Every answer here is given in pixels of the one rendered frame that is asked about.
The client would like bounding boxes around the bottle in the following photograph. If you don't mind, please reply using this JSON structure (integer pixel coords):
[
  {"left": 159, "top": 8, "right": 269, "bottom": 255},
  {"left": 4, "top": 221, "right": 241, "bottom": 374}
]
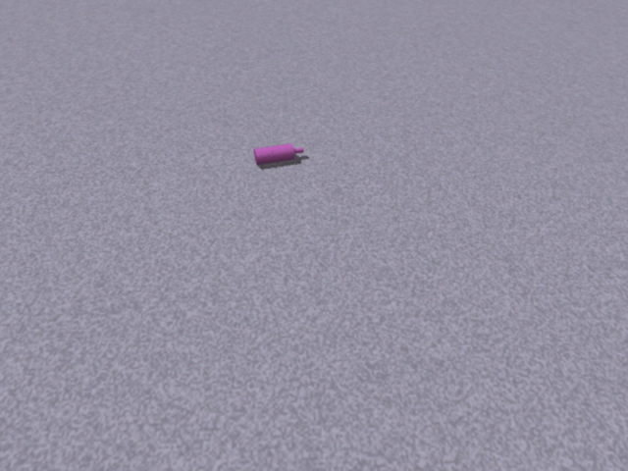
[{"left": 254, "top": 143, "right": 304, "bottom": 165}]

